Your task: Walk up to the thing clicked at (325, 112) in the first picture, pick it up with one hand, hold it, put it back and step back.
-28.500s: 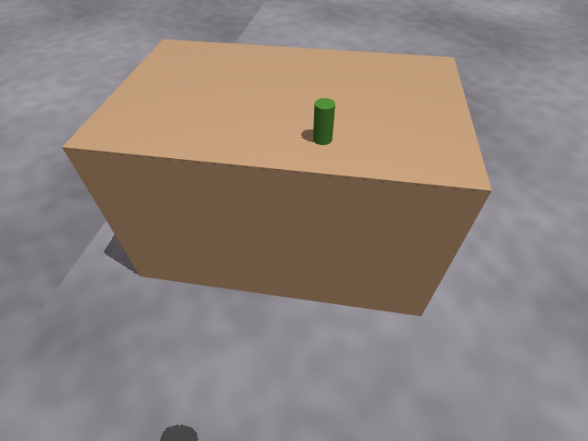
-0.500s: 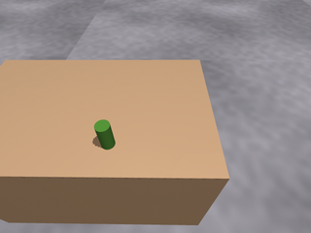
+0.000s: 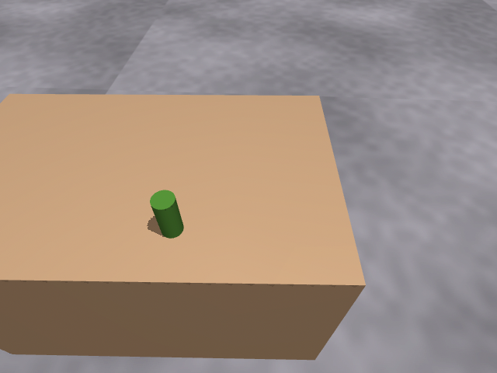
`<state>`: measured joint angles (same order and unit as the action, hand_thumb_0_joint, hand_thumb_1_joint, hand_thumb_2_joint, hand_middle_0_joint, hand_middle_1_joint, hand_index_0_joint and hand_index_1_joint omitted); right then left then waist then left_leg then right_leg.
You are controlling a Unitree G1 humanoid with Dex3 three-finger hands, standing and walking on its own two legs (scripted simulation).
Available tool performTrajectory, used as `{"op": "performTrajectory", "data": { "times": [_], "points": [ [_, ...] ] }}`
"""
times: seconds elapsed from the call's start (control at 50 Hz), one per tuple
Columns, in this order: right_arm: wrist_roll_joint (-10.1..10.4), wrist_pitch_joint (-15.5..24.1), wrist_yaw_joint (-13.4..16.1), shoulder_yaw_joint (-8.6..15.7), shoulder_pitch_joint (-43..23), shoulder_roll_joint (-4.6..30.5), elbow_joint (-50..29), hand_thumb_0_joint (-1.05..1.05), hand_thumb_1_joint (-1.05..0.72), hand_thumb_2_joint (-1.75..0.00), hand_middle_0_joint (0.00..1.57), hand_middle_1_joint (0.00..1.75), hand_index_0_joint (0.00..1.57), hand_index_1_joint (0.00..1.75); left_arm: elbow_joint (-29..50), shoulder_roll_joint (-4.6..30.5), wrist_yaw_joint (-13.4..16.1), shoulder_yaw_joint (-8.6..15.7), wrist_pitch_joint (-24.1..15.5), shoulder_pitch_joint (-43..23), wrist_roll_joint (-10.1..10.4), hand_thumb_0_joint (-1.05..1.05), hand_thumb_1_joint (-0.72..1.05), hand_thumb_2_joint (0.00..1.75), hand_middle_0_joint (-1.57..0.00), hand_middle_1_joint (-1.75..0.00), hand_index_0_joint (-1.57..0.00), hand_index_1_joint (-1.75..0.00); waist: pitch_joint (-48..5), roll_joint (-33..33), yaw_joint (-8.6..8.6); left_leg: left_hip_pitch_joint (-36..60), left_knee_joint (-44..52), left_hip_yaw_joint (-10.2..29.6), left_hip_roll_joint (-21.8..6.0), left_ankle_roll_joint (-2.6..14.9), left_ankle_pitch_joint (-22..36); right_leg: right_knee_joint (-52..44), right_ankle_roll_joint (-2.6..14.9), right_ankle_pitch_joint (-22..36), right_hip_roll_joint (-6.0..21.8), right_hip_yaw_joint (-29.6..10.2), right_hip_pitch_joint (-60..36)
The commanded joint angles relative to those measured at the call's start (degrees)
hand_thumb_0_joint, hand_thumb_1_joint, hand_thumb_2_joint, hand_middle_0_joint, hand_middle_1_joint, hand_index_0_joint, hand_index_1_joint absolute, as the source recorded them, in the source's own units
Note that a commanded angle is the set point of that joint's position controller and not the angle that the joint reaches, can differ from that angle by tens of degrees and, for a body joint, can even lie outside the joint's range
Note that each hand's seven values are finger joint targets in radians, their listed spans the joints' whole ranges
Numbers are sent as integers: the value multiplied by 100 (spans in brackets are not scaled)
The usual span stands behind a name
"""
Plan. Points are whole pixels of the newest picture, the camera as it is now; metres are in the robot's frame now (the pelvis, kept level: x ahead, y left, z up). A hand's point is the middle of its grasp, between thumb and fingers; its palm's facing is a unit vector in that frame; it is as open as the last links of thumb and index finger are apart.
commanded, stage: stand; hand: left
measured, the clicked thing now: (167, 215) +0.45 +0.19 -0.08
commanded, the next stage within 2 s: step back in 0.08 s
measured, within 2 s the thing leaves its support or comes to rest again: neither
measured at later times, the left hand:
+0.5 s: hand out of the picture +0.00 +0.25 -0.16, palm faces +0.00 -0.91 -0.42, open 7.4 cm
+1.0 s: hand out of the picture -0.12 +0.29 -0.17, palm faces +0.00 -0.92 -0.40, open 7.4 cm
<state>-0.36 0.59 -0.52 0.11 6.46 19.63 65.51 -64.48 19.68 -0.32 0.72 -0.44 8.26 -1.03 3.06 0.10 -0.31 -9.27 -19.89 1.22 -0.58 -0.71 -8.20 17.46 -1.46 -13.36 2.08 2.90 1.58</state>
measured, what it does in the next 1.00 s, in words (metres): walks backwards: left foot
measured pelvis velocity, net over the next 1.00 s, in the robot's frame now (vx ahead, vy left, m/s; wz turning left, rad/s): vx -0.20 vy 0.01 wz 0.01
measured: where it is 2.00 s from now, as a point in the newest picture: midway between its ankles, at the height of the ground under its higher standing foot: outside the picture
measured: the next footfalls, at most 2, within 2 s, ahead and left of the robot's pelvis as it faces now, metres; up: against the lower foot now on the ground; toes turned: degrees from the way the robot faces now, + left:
left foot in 0.68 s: -0.11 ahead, +0.13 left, +0.00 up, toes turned +3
right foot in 1.06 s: -0.20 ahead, -0.11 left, +0.00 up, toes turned +1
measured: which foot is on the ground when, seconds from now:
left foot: down 0.00-0.36, up 0.38-0.66, down 0.68-1.00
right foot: down 0.00-0.70, up 0.72-1.00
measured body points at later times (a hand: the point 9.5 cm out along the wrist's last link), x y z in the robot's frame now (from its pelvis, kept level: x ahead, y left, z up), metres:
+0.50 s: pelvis -0.08 -0.02 -0.03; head -0.02 -0.04 +0.42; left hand +0.00 +0.30 -0.14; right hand +0.05 -0.34 -0.16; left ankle -0.07 +0.12 -0.67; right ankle -0.04 -0.13 -0.75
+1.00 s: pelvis -0.20 +0.01 -0.02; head -0.13 +0.02 +0.42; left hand -0.12 +0.34 -0.14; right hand -0.06 -0.29 -0.13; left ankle -0.15 +0.13 -0.75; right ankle -0.23 -0.12 -0.70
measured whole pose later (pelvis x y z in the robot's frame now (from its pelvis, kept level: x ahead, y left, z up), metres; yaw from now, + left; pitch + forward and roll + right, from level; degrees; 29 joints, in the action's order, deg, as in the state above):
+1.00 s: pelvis -0.20 +0.01 -0.02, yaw +0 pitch -2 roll -1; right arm -1.3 -2.0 0.1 2.2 4.8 20.9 48.1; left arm -49.8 23.0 1.0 4.4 2.4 9.9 -0.5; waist 10.7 0.3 0.4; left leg -19.9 -36.3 -2.1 -1.8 1.6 -14.9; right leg 55.3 -1.3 -29.2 -2.9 -3.9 20.2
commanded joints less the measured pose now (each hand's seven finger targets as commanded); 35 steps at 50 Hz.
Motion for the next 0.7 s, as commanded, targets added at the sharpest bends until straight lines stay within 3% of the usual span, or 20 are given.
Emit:
{"op": "performTrajectory", "data": {
  "times": [0.0, 0.04, 0.06, 0.12, 0.2, 0.26, 0.28, 0.3, 0.32, 0.34, 0.36, 0.4, 0.42, 0.44, 0.52, 0.58, 0.6, 0.64, 0.66, 0.68],
  "points": [
    [-25, 110, 111, 208, -238, 1213, -332, 0, -90, -90, 20, 30, 20, 30, 340, 1188, 92, 235, -110, -136, 10, 0, 90, 90, -20, -30, -20, -30, -268, -74, 24, 239, 283, 581, -626, 184, 622, -371, 217, 444, 596, -457, 364],
    [-17, 111, 113, 216, -256, 1241, -335, 0, -90, -90, 20, 30, 20, 30, 342, 1192, 90, 233, -109, -75, 16, 0, 90, 90, -20, -30, -20, -30, -309, -108, 48, 283, 265, 592, -641, 205, 626, -383, 222, 436, 593, -467, 355],
    [15, 10, 74, 344, -404, 1531, -521, 0, -90, -90, 20, 30, 20, 30, 458, 1593, 119, 477, -57, -188, 136, 0, 90, 90, -20, -30, -20, -30, 243, -86, 29, -146, -359, 627, -582, 392, 2086, 273, 263, 1456, 486, -412, 700],
    [105, -70, 65, 413, -174, 1470, -769, 0, -90, -90, 20, 30, 20, 30, 712, 1383, 158, 511, 6, -76, 174, 0, 90, 90, -20, -30, -20, -30, -620, -170, -27, 80, -869, 572, -709, 713, 3063, 1022, 397, 1903, 342, -226, 434],
    [78, -215, 80, 588, -155, 1703, -1159, 0, -90, -90, 20, 30, 20, 30, 1023, 1221, 138, 494, 158, -70, 137, 0, 90, 90, -20, -30, -20, -30, -995, -598, -67, -192, -873, 1044, -1028, 1165, 2504, 2041, 500, 862, 45, -263, 710],
    [41, -308, 93, 647, -373, 1762, -1464, 0, -90, -90, 20, 30, 20, 30, 1073, 1192, 110, 531, 233, 203, 108, 0, 90, 90, -20, -30, -20, -30, -825, -888, 60, -934, -867, 1362, -1210, 1432, 1568, 2752, 604, -266, -133, -347, 886],
    [29, -324, 90, 652, -595, 1735, -1583, 0, -90, -90, 20, 30, 20, 30, 1024, 1194, 104, 561, 243, 485, 93, 0, 90, 90, -20, -30, -20, -30, -799, -980, 221, -1212, -967, 1417, -1260, 1457, 1164, 2803, 667, -612, -121, -346, 847],
    [14, -341, 88, 669, -726, 1701, -1723, 0, -90, -90, 20, 30, 20, 30, 1006, 1274, 100, 595, 246, 634, 66, 0, 90, 90, -20, -30, -20, -30, -747, -737, 302, -1594, -1302, 1277, -1064, 1382, 685, 2573, 792, -863, 46, -589, 834],
    [36, -367, 85, 636, -873, 1540, -1828, 0, -90, -90, 20, 30, 20, 30, 1025, 1454, 86, 651, 224, 734, 16, 0, 90, 90, -20, -30, -20, -30, -464, -130, 473, -1920, -2129, 988, -403, 978, -134, 1426, 1072, -840, 628, -1290, 1178],
    [31, -399, 108, 598, -801, 1240, -1905, 0, -90, -90, 20, 30, 20, 30, 1193, 2002, 72, 771, 176, 408, -62, 0, 90, 90, -20, -30, -20, -30, -126, 1391, 458, -2148, -3850, 256, 784, 435, -1966, -256, 1560, -509, 1915, -2902, 1769],
    [-52, -447, 137, 600, -477, 1247, -1913, 0, -90, -90, 20, 30, 20, 30, 1534, 2347, 99, 842, 108, -34, -182, 0, 90, 90, -20, -30, -20, -30, 6, 1423, 329, -2115, -4853, 924, 708, 307, -2587, -469, 2024, -263, 2513, -3687, 2280],
    [60, -441, 109, 706, 176, 1446, -1651, 0, -90, -90, 20, 30, 20, 30, 1729, 1975, 156, 765, 72, -772, -136, 0, 90, 90, -20, -30, -20, -30, 15, 542, -171, -1912, -5420, 1126, 627, 243, -2048, 67, 1647, 238, 1841, -2325, 2261],
    [102, -416, 103, 713, 433, 1468, -1552, 0, -90, -90, 20, 30, 20, 30, 1796, 1819, 173, 733, 57, -995, -163, 0, 90, 90, -20, -30, -20, -30, -90, 638, -306, -1928, -5404, 938, 596, 162, -1846, 302, 1490, 573, 1546, -1860, 1955],
    [68, -385, 105, 701, 446, 1499, -1553, 0, -90, -90, 20, 30, 20, 30, 1865, 1741, 186, 729, 46, -959, -178, 0, 90, 90, -20, -30, -20, -30, -219, 738, -215, -1866, -5323, 805, 542, 111, -1859, 496, 1424, 919, 1451, -1635, 1784],
    [-10, -334, 110, 547, -7, 1353, -1762, 0, -90, -90, 20, 30, 20, 30, 1790, 1629, 265, 719, 38, 30, -159, 0, 90, 90, -20, -30, -20, -30, -555, 858, 412, -2304, -3817, 565, 393, -1, -2182, 1109, 1402, 2199, 1455, -1454, 68],
    [-57, -286, 109, 532, 49, 1355, -1772, 0, -90, -90, 20, 30, 20, 30, 1878, 1740, 280, 752, 86, 126, -83, 0, 90, 90, -20, -30, -20, -30, -726, 1086, 390, -1790, -2625, 187, 213, 71, -2157, 1324, 1374, 2713, 1542, -1428, -33],
    [-77, -274, 98, 552, 338, 1339, -1700, 0, -90, -90, 20, 30, 20, 30, 1975, 1808, 272, 760, 105, -71, -66, 0, 90, 90, -20, -30, -20, -30, -810, 1305, 209, -1443, -2097, 125, 130, 131, -1987, 1439, 1313, 2769, 1546, -1409, 129],
    [-112, -234, 69, 611, 835, 1372, -1465, 0, -90, -90, 20, 30, 20, 30, 2091, 1802, 232, 719, 167, -311, 17, 0, 90, 90, -20, -30, -20, -30, -857, 1007, -88, -411, -858, -245, 260, 212, -725, 1874, 1021, 2227, 1265, -1019, 924],
    [-198, -214, 71, 682, 786, 1550, -1509, 0, -90, -90, 20, 30, 20, 30, 2124, 1560, 219, 645, 206, -190, 45, 0, 90, 90, -20, -30, -20, -30, -761, 442, -110, -136, -423, 446, -205, 367, -235, 2236, 706, 1304, 935, -876, 1572],
    [-253, -211, 44, 804, 588, 2146, -1637, 0, -90, -90, 20, 30, 20, 30, 2206, 1224, 217, 562, 201, -94, 91, 0, 90, 90, -20, -30, -20, -30, -734, -1178, -81, 140, -204, 2373, -1555, 963, 741, 3313, 322, -638, -214, -377, 2662]
  ]
}}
